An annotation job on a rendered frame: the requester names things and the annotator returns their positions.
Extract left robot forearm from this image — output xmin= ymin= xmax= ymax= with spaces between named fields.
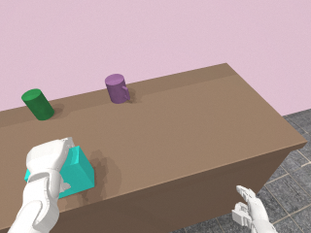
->
xmin=8 ymin=168 xmax=61 ymax=233

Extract right robot hand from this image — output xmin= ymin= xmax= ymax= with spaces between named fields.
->
xmin=231 ymin=185 xmax=269 ymax=229

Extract sponge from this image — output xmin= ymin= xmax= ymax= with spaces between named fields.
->
xmin=24 ymin=146 xmax=95 ymax=199

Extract left robot hand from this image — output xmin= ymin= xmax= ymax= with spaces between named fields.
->
xmin=26 ymin=137 xmax=75 ymax=193

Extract table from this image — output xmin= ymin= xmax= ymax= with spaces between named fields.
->
xmin=0 ymin=63 xmax=308 ymax=233

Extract right robot forearm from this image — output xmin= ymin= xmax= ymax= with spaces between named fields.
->
xmin=251 ymin=218 xmax=278 ymax=233

